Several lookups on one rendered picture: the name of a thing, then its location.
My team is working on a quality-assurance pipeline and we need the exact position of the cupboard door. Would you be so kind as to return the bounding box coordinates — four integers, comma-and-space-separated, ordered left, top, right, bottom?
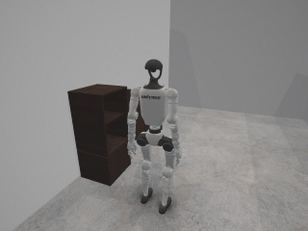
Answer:
127, 89, 163, 141

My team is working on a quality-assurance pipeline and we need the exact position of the right robot upper arm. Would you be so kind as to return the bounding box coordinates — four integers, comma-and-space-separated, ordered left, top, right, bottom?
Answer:
166, 88, 179, 124

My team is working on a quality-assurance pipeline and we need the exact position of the robot right hand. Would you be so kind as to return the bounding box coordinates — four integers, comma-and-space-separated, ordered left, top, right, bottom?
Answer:
170, 146, 182, 166

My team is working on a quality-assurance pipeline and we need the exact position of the right robot forearm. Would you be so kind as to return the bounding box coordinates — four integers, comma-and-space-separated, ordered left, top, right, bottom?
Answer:
169, 115, 181, 148

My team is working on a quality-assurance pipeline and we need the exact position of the left robot forearm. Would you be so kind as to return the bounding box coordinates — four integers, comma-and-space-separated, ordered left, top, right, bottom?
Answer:
127, 114, 136, 141

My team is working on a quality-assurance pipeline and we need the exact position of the left robot upper arm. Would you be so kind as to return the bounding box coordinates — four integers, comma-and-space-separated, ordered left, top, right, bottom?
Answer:
128, 86, 142, 120

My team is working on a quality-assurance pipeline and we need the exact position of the robot head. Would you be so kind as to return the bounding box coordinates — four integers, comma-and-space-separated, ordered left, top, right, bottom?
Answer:
143, 59, 163, 90

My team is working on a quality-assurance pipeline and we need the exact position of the robot left hand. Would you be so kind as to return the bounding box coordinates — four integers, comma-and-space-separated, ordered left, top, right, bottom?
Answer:
127, 141, 139, 159

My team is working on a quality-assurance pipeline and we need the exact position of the right robot shin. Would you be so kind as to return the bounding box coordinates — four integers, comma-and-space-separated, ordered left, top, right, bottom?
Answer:
162, 168, 174, 206

